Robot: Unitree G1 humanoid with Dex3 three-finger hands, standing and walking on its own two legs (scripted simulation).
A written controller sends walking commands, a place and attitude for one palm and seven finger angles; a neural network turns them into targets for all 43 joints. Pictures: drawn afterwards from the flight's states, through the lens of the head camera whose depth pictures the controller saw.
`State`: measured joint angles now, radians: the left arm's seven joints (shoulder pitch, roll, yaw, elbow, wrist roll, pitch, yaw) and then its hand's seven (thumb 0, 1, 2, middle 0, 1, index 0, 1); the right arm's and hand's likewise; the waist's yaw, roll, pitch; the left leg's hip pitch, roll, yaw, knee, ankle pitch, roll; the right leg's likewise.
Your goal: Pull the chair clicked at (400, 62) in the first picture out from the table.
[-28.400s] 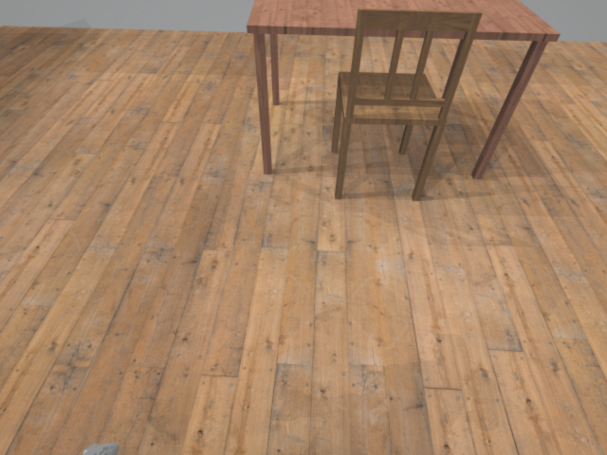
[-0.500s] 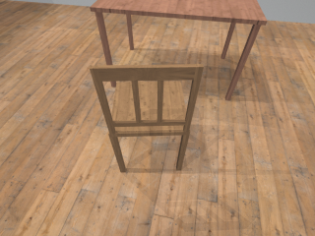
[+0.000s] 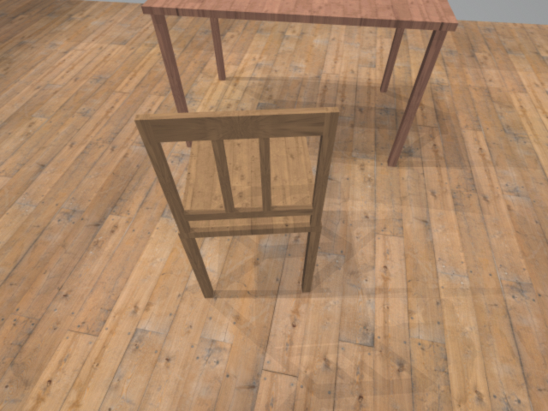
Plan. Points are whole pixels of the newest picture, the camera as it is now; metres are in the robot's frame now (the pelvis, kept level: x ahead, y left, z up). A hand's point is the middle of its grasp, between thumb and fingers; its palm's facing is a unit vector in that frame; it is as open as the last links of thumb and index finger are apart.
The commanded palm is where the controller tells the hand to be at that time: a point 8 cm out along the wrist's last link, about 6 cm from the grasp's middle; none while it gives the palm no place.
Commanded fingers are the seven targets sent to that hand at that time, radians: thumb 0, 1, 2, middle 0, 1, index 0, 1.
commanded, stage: look to check the result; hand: left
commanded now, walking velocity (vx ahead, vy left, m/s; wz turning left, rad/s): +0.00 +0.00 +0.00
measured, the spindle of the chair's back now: (224, 178) +0.62 +0.16 -0.11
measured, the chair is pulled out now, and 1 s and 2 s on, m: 0.64 0.64 0.64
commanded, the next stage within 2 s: stand and wait in 0.58 s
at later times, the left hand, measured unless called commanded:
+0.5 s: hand out of the picture +0.01 +0.16 -0.17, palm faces +0.02 -0.98 -0.19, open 7.3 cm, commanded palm none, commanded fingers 0.00 0.90 0.90 -0.20 -0.30 -0.20 -0.30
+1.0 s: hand out of the picture +0.00 +0.17 -0.17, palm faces +0.02 -0.98 -0.18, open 7.3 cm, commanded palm none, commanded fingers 0.00 0.90 0.90 -0.20 -0.30 -0.20 -0.30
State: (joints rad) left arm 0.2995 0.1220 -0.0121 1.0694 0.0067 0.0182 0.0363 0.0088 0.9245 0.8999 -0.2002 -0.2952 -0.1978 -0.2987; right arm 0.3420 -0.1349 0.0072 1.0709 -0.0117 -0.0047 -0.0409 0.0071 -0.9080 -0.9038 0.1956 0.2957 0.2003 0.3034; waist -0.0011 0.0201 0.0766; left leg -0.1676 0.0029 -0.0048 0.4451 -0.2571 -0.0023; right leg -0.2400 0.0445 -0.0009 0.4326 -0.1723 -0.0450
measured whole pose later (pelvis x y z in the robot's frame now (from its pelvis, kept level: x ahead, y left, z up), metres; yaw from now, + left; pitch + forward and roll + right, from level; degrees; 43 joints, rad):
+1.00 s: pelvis +0.01 +0.00 +0.00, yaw -1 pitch -1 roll +0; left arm 0.30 0.12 -0.01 1.08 0.01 0.02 0.04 0.01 0.93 0.90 -0.20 -0.30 -0.20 -0.30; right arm 0.34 -0.10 0.02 1.08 -0.01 -0.02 -0.05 0.01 -0.91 -0.90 0.20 0.30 0.20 0.30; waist 0.00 0.01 0.07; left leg -0.15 0.00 0.01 0.43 -0.26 0.00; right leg -0.23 0.04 0.01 0.43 -0.18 -0.04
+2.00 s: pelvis +0.00 +0.00 +0.00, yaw -1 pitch -1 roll +0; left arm 0.30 0.12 0.00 1.07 0.01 0.01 0.04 0.01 0.92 0.90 -0.20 -0.30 -0.20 -0.30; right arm 0.35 -0.09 0.02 1.09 -0.01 -0.01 -0.05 0.01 -0.91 -0.90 0.20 0.30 0.20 0.30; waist 0.00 0.01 0.08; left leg -0.16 0.01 0.01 0.45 -0.26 0.00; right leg -0.24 0.05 0.01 0.43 -0.17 -0.04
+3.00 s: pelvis +0.01 +0.00 +0.00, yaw -1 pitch -1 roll +0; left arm 0.31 0.12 0.00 1.08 0.01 0.01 0.04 0.01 0.93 0.90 -0.20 -0.30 -0.20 -0.30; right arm 0.34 -0.09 0.02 1.10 -0.01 -0.01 -0.05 0.01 -0.91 -0.90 0.20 0.30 0.20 0.30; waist 0.00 0.00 0.08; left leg -0.15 0.01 0.01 0.43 -0.26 0.00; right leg -0.23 0.05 0.01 0.43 -0.18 -0.04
